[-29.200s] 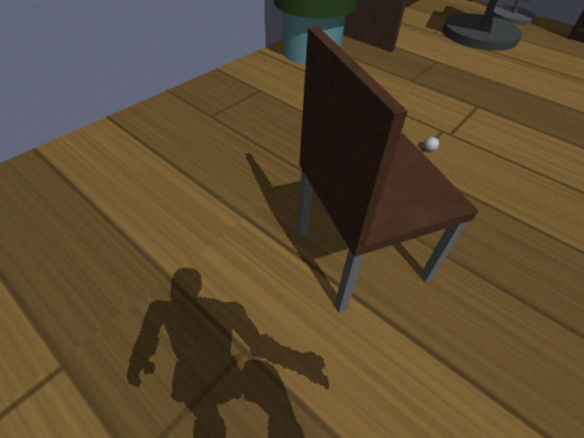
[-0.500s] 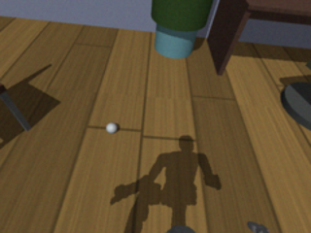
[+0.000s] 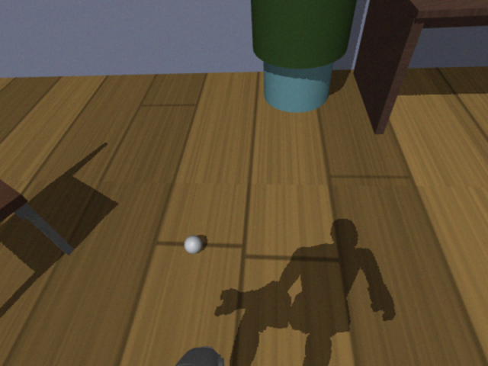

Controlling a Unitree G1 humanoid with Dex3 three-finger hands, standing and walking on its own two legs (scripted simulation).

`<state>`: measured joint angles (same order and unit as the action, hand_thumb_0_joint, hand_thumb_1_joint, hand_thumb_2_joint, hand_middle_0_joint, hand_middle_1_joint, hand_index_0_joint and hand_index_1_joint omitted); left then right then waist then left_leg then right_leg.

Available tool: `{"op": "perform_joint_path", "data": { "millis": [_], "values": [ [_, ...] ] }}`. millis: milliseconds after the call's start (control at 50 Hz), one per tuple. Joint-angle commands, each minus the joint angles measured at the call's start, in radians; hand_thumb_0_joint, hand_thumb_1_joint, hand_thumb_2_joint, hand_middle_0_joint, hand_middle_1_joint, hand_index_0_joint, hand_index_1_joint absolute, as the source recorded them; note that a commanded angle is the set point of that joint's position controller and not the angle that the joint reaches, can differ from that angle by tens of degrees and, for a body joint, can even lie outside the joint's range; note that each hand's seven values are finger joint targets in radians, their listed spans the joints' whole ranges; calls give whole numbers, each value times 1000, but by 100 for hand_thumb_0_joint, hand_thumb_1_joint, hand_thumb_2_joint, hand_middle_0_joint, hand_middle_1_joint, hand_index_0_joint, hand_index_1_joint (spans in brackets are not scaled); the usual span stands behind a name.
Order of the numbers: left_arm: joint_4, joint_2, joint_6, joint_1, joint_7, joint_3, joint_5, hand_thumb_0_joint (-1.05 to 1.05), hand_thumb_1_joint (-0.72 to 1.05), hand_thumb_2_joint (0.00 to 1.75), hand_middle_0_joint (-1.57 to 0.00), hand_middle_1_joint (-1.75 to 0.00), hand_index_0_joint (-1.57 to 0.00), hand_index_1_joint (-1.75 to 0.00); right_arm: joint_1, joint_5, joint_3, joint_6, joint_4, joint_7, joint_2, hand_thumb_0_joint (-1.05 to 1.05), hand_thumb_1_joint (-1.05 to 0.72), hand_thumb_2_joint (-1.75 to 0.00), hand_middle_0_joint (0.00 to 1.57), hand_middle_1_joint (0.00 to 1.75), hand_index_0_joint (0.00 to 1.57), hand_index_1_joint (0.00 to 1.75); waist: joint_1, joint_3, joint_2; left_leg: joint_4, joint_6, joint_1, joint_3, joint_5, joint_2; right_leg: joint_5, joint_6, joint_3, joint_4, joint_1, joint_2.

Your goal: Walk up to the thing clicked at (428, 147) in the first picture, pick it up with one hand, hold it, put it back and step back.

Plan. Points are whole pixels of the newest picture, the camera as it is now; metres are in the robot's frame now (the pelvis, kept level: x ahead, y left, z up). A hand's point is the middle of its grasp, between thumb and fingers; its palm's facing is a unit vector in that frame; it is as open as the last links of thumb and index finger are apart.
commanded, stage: walk up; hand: left
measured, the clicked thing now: (193, 244) +0.72 +0.32 -0.73
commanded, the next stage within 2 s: none
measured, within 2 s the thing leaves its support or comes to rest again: neither
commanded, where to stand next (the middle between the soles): +0.34 +0.08 m, yaw +0 degrees
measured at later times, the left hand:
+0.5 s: hand (83, 344) +0.18 +0.34 -0.16, palm faces +0.00 -0.94 -0.34, open 7.4 cm
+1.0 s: hand (102, 283) +0.30 +0.33 -0.13, palm faces -0.03 -0.90 -0.43, open 7.4 cm
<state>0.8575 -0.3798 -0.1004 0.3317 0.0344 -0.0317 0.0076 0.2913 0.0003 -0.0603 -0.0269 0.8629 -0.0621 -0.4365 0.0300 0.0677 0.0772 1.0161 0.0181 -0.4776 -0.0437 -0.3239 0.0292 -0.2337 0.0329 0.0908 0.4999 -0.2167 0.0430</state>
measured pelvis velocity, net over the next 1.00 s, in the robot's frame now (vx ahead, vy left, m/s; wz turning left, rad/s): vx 0.24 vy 0.06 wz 0.01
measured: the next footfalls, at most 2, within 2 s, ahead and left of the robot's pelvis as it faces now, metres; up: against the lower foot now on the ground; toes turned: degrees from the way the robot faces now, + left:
left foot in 0.26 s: +0.23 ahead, +0.17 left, +0.00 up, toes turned +7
right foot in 0.72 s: +0.31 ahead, -0.06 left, +0.00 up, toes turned -1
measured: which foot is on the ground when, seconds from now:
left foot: up 0.00-0.24, down 0.26-0.74, up 0.76-1.00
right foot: down 0.00-0.30, up 0.32-0.70, down 0.72-1.00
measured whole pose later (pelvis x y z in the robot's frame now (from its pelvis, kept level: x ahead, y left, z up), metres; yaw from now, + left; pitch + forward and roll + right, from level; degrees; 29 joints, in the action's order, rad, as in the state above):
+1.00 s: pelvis +0.24 +0.06 -0.01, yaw +1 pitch -3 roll +1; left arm 0.86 -0.38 -0.06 0.27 0.00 -0.01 0.03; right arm 0.27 0.01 -0.05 0.01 0.90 -0.04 -0.42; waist 0.02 0.09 0.05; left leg 0.79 0.00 -0.39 -0.01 -0.42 0.04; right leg -0.20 0.01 0.03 0.58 -0.32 0.05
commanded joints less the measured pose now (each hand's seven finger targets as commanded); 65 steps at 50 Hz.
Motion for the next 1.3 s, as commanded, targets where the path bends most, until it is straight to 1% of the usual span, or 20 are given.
{"op": "perform_joint_path", "data": {
  "millis": [0,180,240,260,280,320,400,540,620,680,700,720,760,860,1020,1060,1080,1100,1160,1280],
  "values": [
    [-74,-292,-26,18,-23,-96,-7,0,90,90,-20,-30,-20,-30,13,12,-59,-8,-72,-1,-153,0,-90,-90,20,30,20,30,-7,15,-215,-109,-21,-104,-29,108,24,82,150,-189,-273,69,218],
    [-84,-323,-18,40,-22,-103,-1,0,90,90,-20,-30,-20,-30,-122,23,-57,-30,-110,-22,-135,0,-90,-90,20,30,20,30,17,-4,-192,-418,11,66,71,127,54,166,158,-130,-149,82,256],
    [-92,-289,-6,33,-25,-81,-2,0,90,90,-20,-30,-20,-30,58,31,-79,-44,-48,-10,-183,0,-90,-90,20,30,20,30,-84,-96,-44,-502,54,386,83,116,-1,264,101,-53,162,-34,178],
    [-98,-223,0,79,-25,-55,-9,0,90,90,-20,-30,-20,-30,172,44,-104,-51,-28,4,-251,0,-90,-90,20,30,20,30,-130,-172,148,-601,101,539,-83,-40,100,170,61,6,449,-161,95],
    [-103,-144,5,130,-19,-40,-17,0,90,90,-20,-30,-20,-30,163,37,-116,-56,-61,17,-320,0,-90,-90,20,30,20,30,-98,-174,306,-676,169,672,-509,-91,321,-296,3,-23,616,-436,-56],
    [-69,-288,20,74,-40,-64,-6,0,90,90,-20,-30,-20,-30,118,-8,-118,-45,-72,22,-302,0,-90,-90,20,30,20,30,-99,-103,111,-719,272,531,-544,-5,387,-298,24,-125,724,-445,7],
    [-20,-240,30,113,-19,-62,-22,0,90,90,-20,-30,-20,-30,17,-7,-67,-60,-98,32,-202,0,-90,-90,20,30,20,30,-25,10,60,-724,142,260,-111,303,205,-105,4,-170,591,-278,39],
    [-38,-228,31,21,-3,-67,3,0,90,90,-20,-30,-20,-30,15,12,-76,-53,-132,24,-227,0,-90,-90,20,30,20,30,-63,51,87,-801,231,246,-82,-30,222,-43,-44,-84,318,-290,62],
    [-22,-196,15,26,-18,-63,6,0,90,90,-20,-30,-20,-30,-34,15,-64,-36,-141,28,-205,0,-90,-90,20,30,20,30,-27,28,51,-660,215,177,-43,248,233,34,-29,-66,160,-122,31],
    [14,-209,-4,117,-40,-69,9,0,90,90,-20,-30,-20,-30,-41,-4,-36,-23,-144,35,-138,0,-90,-90,20,30,20,30,28,-87,-91,-379,118,197,54,336,130,206,-10,-56,-42,100,-13],
    [8,-267,-12,130,-49,-83,14,0,90,90,-20,-30,-20,-30,2,-13,-20,-23,-143,37,-89,0,-90,-90,20,30,20,30,32,-146,-245,-208,69,158,106,174,58,266,25,-202,-105,166,99],
    [-18,-336,-12,113,-51,-100,13,0,90,90,-20,-30,-20,-30,55,-6,-9,-15,-145,34,-63,0,-90,-90,20,30,20,30,7,-147,-361,-73,29,-7,116,-196,-49,177,110,-537,-165,218,296],
    [-40,-359,4,39,-51,-98,0,0,90,90,-20,-30,-20,-30,66,11,-45,14,-104,51,-179,0,-90,-90,20,30,20,30,3,-56,-259,29,32,-49,32,-308,-15,-92,239,-645,-203,88,365],
    [-54,-293,13,-20,-54,-75,7,0,90,90,-20,-30,-20,-30,60,10,-46,23,-42,42,-172,0,-90,-90,20,30,20,30,-13,-59,-233,-31,-1,-32,1,-120,22,-89,173,-368,-195,36,224],
    [-47,-235,65,-138,-37,-45,0,0,90,90,-20,-30,-20,-30,45,17,-35,-7,49,55,-130,0,-90,-90,20,30,20,30,-43,-68,-208,-476,-11,342,89,121,-26,-118,101,-199,-4,-247,146],
    [-41,-160,80,-142,-33,-21,-11,0,90,90,-20,-30,-20,-30,25,32,-42,-19,48,66,-193,0,-90,-90,20,30,20,30,-44,-44,-13,-641,24,321,-144,-33,123,-250,37,-146,107,-318,61],
    [-15,-164,90,-116,-35,-21,-20,0,90,90,-20,-30,-20,-30,-70,29,-42,-25,17,66,-254,0,-90,-90,20,30,20,30,-14,-8,102,-809,101,116,-406,-355,288,-267,-5,-95,212,-232,-23],
    [25,-241,98,-117,-41,-49,-11,0,90,90,-20,-30,-20,-30,-141,24,-50,-17,12,63,-288,0,-90,-90,20,30,20,30,-18,64,90,-849,169,-78,-418,-478,325,-296,-10,-120,338,-112,1],
    [93,-199,90,-59,-29,-40,-14,0,90,90,-20,-30,-20,-30,-200,23,-13,-19,22,64,-193,0,-90,-90,20,30,20,30,26,52,85,-740,93,13,-183,-262,175,-145,-5,-106,176,-64,4],
    [127,-224,64,-153,-41,-30,1,0,90,90,-20,-30,-20,-30,-158,4,6,-18,69,61,-147,0,-90,-90,20,30,20,30,-25,-102,50,-608,28,180,-76,44,111,33,17,-188,-39,33,51]
  ]
}}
